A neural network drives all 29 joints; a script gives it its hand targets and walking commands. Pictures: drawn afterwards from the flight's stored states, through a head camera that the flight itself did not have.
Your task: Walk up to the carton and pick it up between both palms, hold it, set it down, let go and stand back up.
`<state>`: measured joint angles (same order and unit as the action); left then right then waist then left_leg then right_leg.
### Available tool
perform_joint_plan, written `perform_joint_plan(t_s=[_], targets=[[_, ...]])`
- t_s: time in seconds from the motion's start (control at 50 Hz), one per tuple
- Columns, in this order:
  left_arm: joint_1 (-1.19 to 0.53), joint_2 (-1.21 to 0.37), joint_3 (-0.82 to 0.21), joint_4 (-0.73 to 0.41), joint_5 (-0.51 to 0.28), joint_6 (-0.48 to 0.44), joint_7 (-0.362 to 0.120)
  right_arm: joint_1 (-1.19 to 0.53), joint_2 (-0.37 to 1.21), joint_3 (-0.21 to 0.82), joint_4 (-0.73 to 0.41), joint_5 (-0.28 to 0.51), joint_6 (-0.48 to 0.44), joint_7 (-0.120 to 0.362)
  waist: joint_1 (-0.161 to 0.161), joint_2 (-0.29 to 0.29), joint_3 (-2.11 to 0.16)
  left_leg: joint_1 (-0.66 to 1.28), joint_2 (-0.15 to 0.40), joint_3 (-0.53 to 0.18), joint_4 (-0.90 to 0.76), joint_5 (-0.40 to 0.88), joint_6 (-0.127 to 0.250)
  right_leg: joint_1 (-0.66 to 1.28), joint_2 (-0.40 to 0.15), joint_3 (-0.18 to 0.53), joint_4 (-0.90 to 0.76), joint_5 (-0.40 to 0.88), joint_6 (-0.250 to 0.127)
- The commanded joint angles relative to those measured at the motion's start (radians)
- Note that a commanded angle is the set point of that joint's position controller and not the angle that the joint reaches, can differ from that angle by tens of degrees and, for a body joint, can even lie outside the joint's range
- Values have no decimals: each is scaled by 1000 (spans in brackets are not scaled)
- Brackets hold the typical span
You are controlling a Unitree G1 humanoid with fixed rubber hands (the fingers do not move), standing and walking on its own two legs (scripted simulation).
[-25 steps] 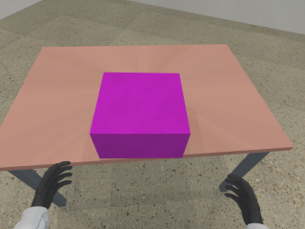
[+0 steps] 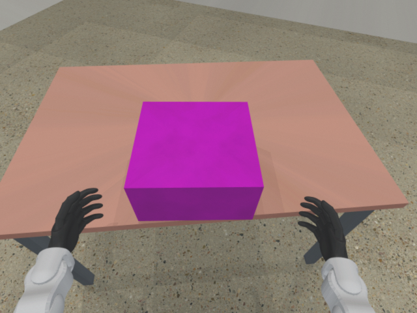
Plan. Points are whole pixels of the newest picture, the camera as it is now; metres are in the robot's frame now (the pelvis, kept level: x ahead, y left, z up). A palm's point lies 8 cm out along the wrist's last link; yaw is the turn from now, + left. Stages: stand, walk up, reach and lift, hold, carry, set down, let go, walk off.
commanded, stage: reach and lift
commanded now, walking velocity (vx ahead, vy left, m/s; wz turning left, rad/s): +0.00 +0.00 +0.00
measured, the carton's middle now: (195, 158) +0.49 +0.06 -0.06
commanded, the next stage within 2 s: none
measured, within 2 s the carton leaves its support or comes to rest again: neither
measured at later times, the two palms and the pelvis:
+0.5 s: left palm (75, 190) +0.32 +0.27 +0.06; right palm (318, 197) +0.32 -0.19 +0.05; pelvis +0.00 +0.00 +0.00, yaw +0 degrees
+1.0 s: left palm (70, 147) +0.38 +0.29 +0.10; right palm (310, 154) +0.39 -0.18 +0.09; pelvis +0.00 +0.01 +0.00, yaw +0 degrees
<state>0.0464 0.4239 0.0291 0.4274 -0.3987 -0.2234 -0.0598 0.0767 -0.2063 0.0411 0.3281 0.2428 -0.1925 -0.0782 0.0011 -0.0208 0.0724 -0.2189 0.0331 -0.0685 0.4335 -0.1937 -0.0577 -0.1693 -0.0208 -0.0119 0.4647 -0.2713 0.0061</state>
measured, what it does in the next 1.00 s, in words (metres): stands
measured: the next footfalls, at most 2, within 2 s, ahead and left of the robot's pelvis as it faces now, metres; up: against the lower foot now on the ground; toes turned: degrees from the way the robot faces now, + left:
none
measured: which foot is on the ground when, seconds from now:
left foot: down 0.00-1.00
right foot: down 0.00-1.00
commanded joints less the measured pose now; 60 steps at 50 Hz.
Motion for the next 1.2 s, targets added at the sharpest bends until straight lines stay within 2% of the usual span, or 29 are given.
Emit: perform_joint_plan(t_s=[0.0, 0.06, 0.12, 0.16, 0.18, 0.2, 0.26, 0.28, 0.32, 0.36, 0.44, 0.52, 0.56, 0.6, 0.64, 0.68, 0.72, 0.74, 0.78, 0.82, 0.86, 0.88, 0.9, 0.96, 0.98, 1.0, 1.02, 1.1, 1.18], targets=[[-204, 201, 92, -166, 16, 24, -31, -162, -93, 26, -163, 87, -14, -35, 49, 42, -321, 136, -69, 113, -27, 274, 29, 142, 15, 61, -113, 319, 31], [-294, 254, 137, -164, 25, 36, -29, -246, -133, 1, -181, 92, -14, -38, 60, 84, -343, 158, -69, 125, -29, 280, 14, 132, 20, 44, -111, 317, 33], [-360, 240, 135, -138, 31, 59, -25, -322, -134, 2, -137, 85, 12, -41, 46, 42, -348, 137, -66, 119, -29, 274, 25, 126, 23, 40, -106, 314, 32], [-424, 242, 129, -124, 27, 77, -28, -361, -143, -8, -110, 88, 29, -43, 37, 60, -352, 151, -64, 116, -35, 259, 23, 109, 18, 43, -119, 296, 31], [-374, 233, 162, -102, 38, 88, -33, -328, -124, 22, -109, 94, 29, -48, 61, 54, -350, 134, -65, 124, -33, 268, 26, 149, 13, 45, -111, 305, 33], [-457, 222, 130, -96, 32, 88, -31, -398, -146, -13, -98, 67, 42, -45, 34, 49, -362, 128, -67, 116, -33, 257, 23, 116, 13, 42, -113, 324, 35], [-420, 232, 180, -62, 71, 114, -41, -378, -119, 37, -99, 93, 55, -66, 51, 17, -367, 114, -72, 117, -41, 291, 37, 198, 2, 64, -103, 427, 52], [-537, 264, 177, -74, 56, 117, -35, -488, -142, 7, -95, 95, 63, -65, 45, 55, -383, 108, -73, 124, -46, 270, 27, 166, 6, 52, -111, 347, 43], [-593, 247, 138, -5, 36, 120, -29, -532, -138, 12, -27, 98, 95, -54, 35, 46, -343, 90, -64, 122, -59, 210, 36, 111, 4, 41, -120, 231, 36], [-652, 275, 136, -47, 39, 124, -23, -576, -151, -2, -64, 101, 105, -60, 32, 75, -432, 104, -63, 119, -40, 256, 29, 132, 12, 36, -99, 282, 31], [-715, 282, 145, 14, 58, 145, -23, -637, -186, -22, 34, 91, 122, -70, 12, 76, -438, 122, -64, 119, -28, 299, 22, 128, 17, 34, -99, 355, 33], [-792, 267, 112, 151, 42, 171, -29, -722, -186, -11, 120, 102, 159, -67, -9, 58, -416, 82, -64, 111, -36, 234, 32, 91, 12, 27, -111, 263, 27], [-895, 299, 117, 118, 38, 162, -20, -841, -198, -30, 54, 93, 158, -73, -1, 40, -477, 62, -66, 118, -36, 234, 39, 104, 18, 19, -96, 267, 34], [-974, 285, 84, 239, 37, 157, -18, -903, -209, -62, 171, 76, 175, -69, -31, 46, -446, 42, -58, 110, -31, 196, 39, 52, 16, 18, -94, 241, 27], [-992, 273, 60, 196, 28, 149, -14, -922, -213, -45, 147, 101, 164, -65, -20, 73, -514, 64, -58, 107, -20, 211, 31, 43, 21, 11, -90, 249, 23], [-988, 273, 88, 284, 60, 153, -19, -921, -215, -21, 249, 95, 164, -62, -10, 67, -464, 46, -58, 113, -20, 223, 36, 49, 12, 23, -92, 282, 31], [-1035, 269, 51, 346, 52, 154, -25, -953, -241, -55, 343, 96, 178, -62, -47, 65, -469, 80, -55, 98, -19, 254, 26, 12, 32, -4, -96, 300, 19], [-1060, 283, 44, 341, 41, 142, -29, -994, -224, -20, 283, 109, 160, -65, -27, 51, -530, 68, -59, 94, -8, 252, 33, 25, 25, 4, -93, 305, 23], [-1157, 284, 11, 422, 34, 125, -25, -1068, -248, -44, 370, 100, 165, -60, -53, 69, -503, 41, -61, 104, -7, 190, 33, -20, 25, -1, -93, 232, 24], [-1147, 261, 4, 400, 29, 111, -12, -1090, -256, -23, 348, 125, 150, -55, -30, 77, -573, 45, -56, 92, 14, 256, 25, -21, 26, 7, -83, 302, 18], [-1247, 269, -25, 419, 11, 85, -10, -1147, -283, -63, 401, 108, 141, -49, -67, 98, -629, 63, -57, 88, 21, 262, 17, -73, 37, -17, -76, 289, 14], [-1271, 277, -36, 462, -6, 87, -12, -1179, -276, -62, 394, 98, 136, -53, -73, 64, -623, 40, -60, 86, 30, 270, 21, -79, 38, -19, -75, 317, 18], [-1238, 249, -55, 555, -5, 82, -15, -1189, -285, -52, 442, 99, 131, -51, -72, 46, -602, 34, -55, 83, 31, 245, 18, -87, 43, -21, -76, 298, 17], [-1313, 236, -73, 537, -13, 52, -5, -1234, -300, -28, 514, 150, 116, -30, -56, 88, -674, 59, -52, 86, 57, 294, 7, -125, 43, -23, -70, 292, 3], [-1292, 214, -88, 633, -5, 47, -10, -1208, -307, -33, 581, 137, 110, -28, -68, 68, -649, 64, -47, 85, 55, 301, 6, -127, 50, -32, -70, 307, 4], [-1314, 223, -90, 616, -17, 49, -8, -1261, -343, -24, 569, 145, 94, -26, -59, 57, -662, 79, -47, 83, 64, 312, 1, -150, 55, -35, -65, 314, 11], [-1332, 206, -128, 623, -27, 38, -7, -1248, -334, -31, 587, 145, 88, -27, -92, 75, -666, 71, -51, 80, 67, 324, -3, -157, 52, -42, -69, 329, 7], [-1401, 194, -155, 741, -49, 36, 1, -1347, -354, 43, 688, 219, 83, 4, -41, 72, -625, 72, -38, 82, 75, 328, -4, -226, 56, -46, -59, 276, 4], [-1435, 216, -165, 733, -67, 35, -2, -1382, -356, 79, 706, 242, 73, 19, -36, 53, -704, 66, -40, 92, 86, 370, 7, -221, 55, -49, -58, 331, 12]])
